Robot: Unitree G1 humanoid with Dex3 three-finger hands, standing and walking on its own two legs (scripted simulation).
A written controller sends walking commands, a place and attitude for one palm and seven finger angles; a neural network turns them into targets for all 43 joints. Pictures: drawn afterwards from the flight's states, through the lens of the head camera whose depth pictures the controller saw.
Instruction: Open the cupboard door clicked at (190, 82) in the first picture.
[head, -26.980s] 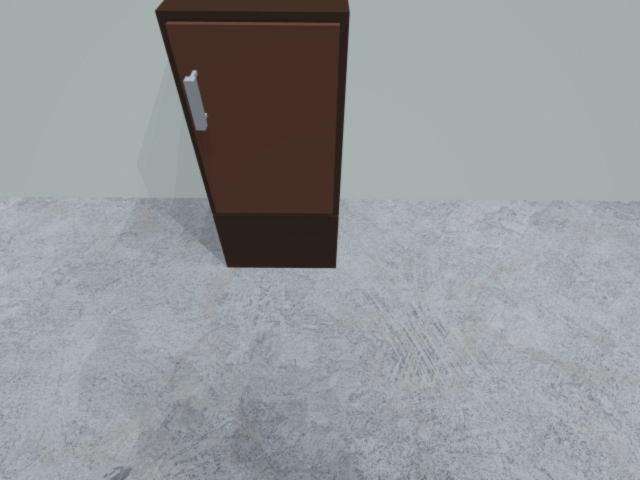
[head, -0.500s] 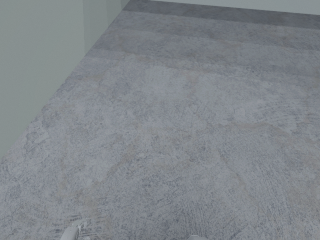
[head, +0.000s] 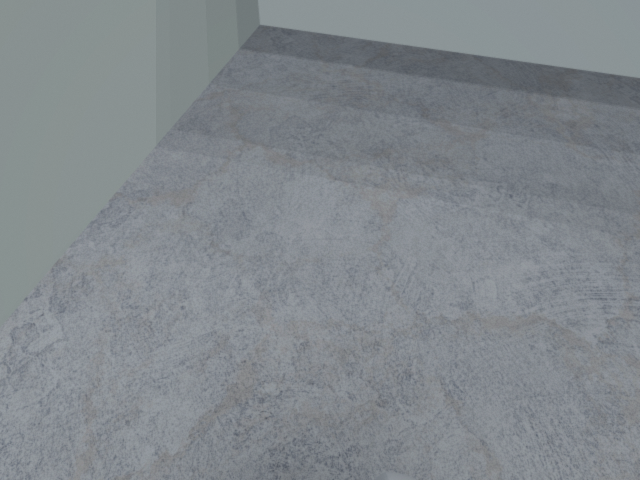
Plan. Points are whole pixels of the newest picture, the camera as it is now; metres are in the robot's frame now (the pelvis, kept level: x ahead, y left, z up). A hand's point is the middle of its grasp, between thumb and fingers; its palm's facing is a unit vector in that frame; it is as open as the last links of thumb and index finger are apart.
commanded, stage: walk to a spot facing it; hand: left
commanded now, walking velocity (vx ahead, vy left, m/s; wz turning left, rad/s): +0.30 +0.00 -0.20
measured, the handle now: out of the picture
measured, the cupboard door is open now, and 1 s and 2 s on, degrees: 47 47 47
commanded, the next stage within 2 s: turn to face it in 0.08 s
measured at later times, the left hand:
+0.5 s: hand (243, 421) +0.22 +0.13 -0.17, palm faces +0.16 -0.97 -0.20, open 7.2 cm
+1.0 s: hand (242, 380) +0.28 +0.14 -0.15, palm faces +0.40 -0.86 -0.30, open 7.4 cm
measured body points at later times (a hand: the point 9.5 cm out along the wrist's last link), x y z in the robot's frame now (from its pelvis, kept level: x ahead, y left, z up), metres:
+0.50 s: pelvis +0.19 -0.06 +0.01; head +0.23 -0.04 +0.45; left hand +0.22 +0.18 -0.15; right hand +0.26 -0.28 -0.14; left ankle +0.23 +0.06 -0.70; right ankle +0.18 -0.15 -0.73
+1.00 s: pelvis +0.26 -0.10 +0.00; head +0.31 -0.10 +0.44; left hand +0.26 +0.19 -0.12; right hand +0.44 -0.31 -0.15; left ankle +0.24 +0.04 -0.69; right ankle +0.31 -0.22 -0.73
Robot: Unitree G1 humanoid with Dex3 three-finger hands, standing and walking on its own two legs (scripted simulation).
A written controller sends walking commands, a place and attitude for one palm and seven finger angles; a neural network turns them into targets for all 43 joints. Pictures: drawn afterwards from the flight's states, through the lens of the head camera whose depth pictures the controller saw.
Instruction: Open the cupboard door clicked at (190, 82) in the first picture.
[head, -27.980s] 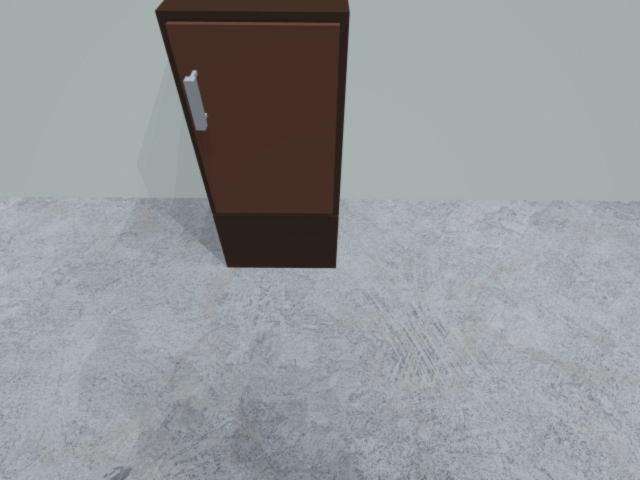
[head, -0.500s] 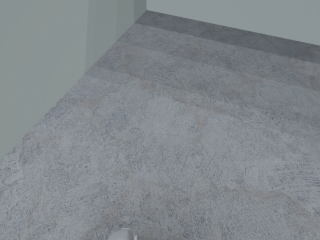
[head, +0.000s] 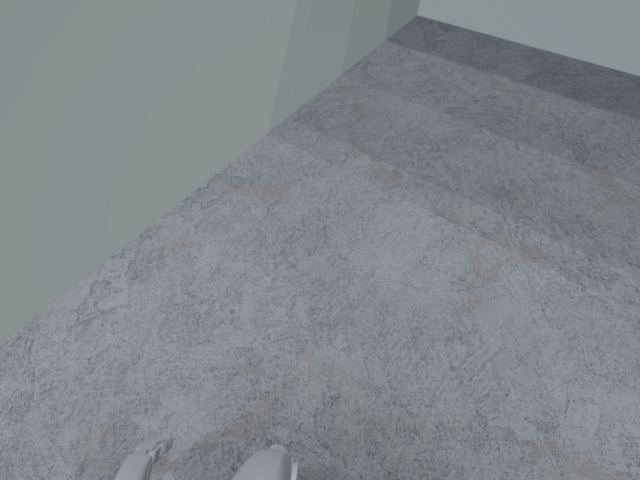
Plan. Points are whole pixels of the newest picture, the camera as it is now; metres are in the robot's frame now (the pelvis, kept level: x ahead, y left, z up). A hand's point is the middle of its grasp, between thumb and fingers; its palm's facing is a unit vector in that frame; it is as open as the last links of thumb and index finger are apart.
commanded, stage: turn to face it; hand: left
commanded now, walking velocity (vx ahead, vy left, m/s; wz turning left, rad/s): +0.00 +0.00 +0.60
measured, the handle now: out of the picture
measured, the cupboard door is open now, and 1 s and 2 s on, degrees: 47 47 47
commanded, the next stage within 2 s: none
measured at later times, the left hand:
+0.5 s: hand out of the picture +0.04 +0.20 -0.15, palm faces +0.35 -0.89 -0.29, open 7.4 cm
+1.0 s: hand out of the picture -0.03 +0.18 -0.16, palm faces +0.63 -0.74 -0.24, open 7.4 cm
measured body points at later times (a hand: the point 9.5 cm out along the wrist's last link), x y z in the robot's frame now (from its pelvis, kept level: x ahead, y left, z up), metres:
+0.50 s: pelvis +0.02 -0.04 +0.00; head +0.08 -0.03 +0.44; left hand +0.02 +0.25 -0.13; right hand +0.20 -0.25 -0.15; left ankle +0.01 +0.11 -0.73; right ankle +0.08 -0.16 -0.73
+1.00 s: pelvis +0.03 -0.04 +0.01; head +0.07 +0.01 +0.45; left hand -0.06 +0.22 -0.14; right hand +0.27 -0.18 -0.12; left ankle -0.02 +0.05 -0.73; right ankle +0.10 -0.17 -0.66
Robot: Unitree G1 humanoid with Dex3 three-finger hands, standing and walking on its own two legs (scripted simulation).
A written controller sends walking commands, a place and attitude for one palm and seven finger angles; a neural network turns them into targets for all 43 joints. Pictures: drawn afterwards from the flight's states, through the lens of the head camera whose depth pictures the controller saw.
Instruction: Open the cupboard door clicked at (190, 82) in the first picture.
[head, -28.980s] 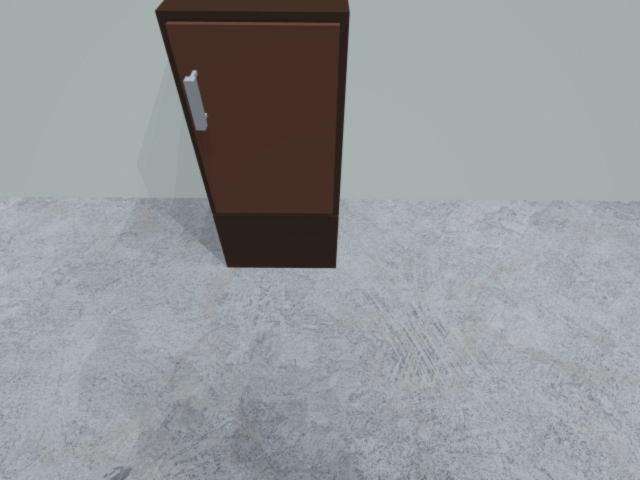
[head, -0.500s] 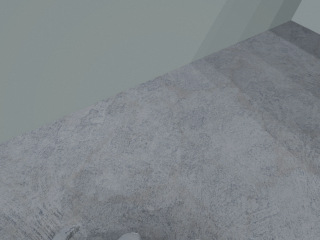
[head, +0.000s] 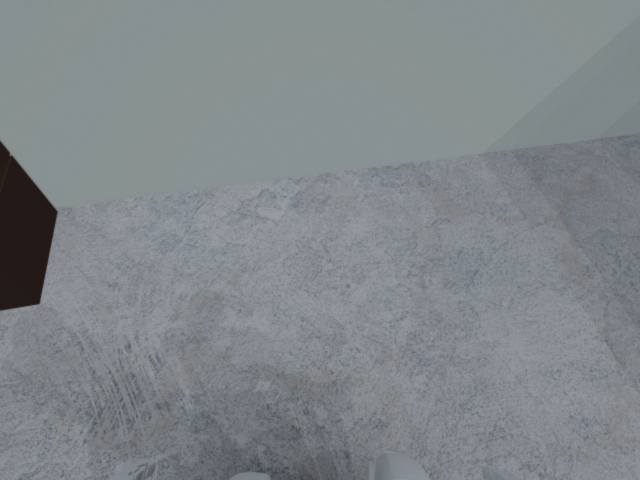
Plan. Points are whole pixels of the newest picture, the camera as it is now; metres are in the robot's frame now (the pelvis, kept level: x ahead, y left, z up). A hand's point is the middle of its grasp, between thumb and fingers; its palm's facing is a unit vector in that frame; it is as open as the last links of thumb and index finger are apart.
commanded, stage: turn to face it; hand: left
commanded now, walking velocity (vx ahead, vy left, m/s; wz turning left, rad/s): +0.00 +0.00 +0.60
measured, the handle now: out of the picture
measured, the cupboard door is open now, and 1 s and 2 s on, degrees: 47 47 47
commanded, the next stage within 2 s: take the last steps up to it in 1.68 s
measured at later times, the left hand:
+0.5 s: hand out of the picture +0.00 +0.18 -0.18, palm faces +0.32 -0.93 -0.19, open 7.4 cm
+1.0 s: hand out of the picture -0.03 +0.16 -0.15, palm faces +0.57 -0.78 -0.28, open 7.4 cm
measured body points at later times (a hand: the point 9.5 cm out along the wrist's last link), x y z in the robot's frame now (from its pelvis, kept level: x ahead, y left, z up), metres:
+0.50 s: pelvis +0.00 -0.02 -0.01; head +0.04 +0.01 +0.44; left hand -0.01 +0.23 -0.16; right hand +0.18 -0.25 -0.14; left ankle -0.03 +0.08 -0.74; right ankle +0.02 -0.16 -0.73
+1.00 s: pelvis +0.01 -0.06 +0.00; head +0.05 -0.04 +0.45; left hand -0.06 +0.20 -0.13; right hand +0.22 -0.24 -0.15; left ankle -0.06 +0.04 -0.66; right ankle +0.07 -0.17 -0.73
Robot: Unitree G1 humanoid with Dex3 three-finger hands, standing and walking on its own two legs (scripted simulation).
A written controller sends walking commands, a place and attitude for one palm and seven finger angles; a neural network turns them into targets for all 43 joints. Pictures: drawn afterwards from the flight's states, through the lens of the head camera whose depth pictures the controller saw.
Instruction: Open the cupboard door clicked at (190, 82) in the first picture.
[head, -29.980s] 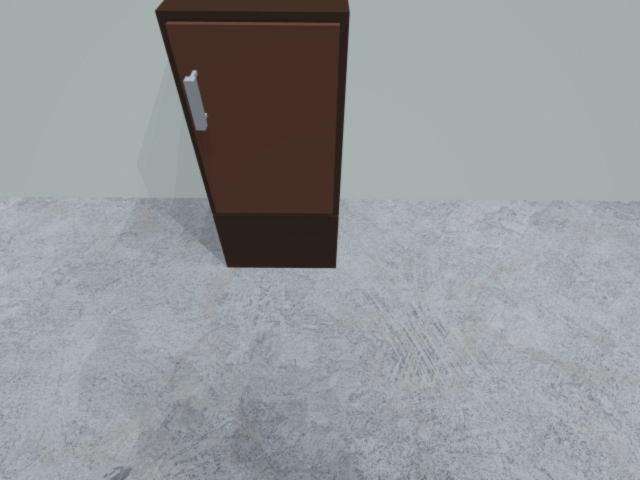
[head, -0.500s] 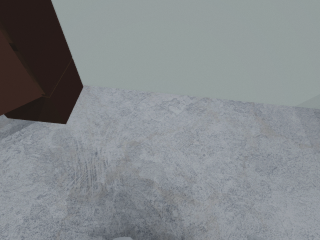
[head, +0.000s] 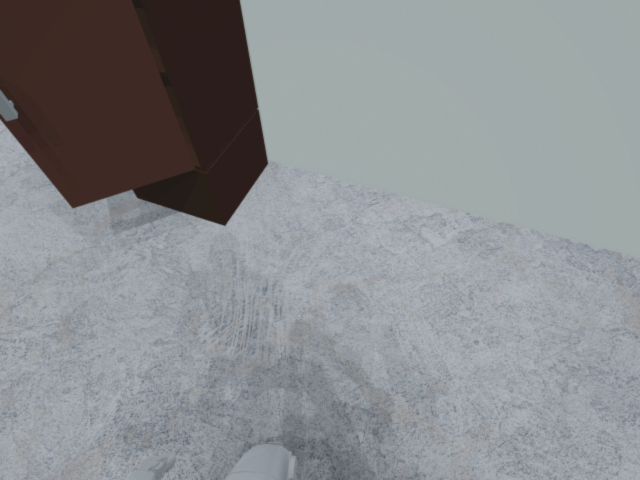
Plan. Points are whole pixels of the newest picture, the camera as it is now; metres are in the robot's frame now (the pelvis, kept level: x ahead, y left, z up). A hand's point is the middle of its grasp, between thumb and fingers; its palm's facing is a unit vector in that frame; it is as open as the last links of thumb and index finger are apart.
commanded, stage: turn to face it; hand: left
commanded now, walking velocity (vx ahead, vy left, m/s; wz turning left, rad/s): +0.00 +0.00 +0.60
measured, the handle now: out of the picture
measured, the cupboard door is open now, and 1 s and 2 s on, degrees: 47 47 47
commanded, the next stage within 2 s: take the last steps up to it in 0.68 s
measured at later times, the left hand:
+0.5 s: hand out of the picture +0.05 +0.25 -0.15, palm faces +0.29 -0.92 -0.27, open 7.4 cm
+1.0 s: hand out of the picture -0.07 +0.20 -0.18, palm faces +0.49 -0.85 -0.19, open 7.3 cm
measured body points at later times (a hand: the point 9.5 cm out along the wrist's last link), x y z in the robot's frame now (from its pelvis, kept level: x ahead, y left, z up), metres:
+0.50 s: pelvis +0.01 +0.01 +0.00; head +0.05 +0.02 +0.45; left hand +0.04 +0.29 -0.13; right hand +0.15 -0.21 -0.14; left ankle +0.00 +0.13 -0.73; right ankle +0.05 -0.13 -0.70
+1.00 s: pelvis +0.01 +0.02 +0.00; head +0.02 +0.05 +0.44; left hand -0.10 +0.24 -0.17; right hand +0.19 -0.17 -0.14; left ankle -0.04 +0.09 -0.73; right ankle +0.04 -0.12 -0.70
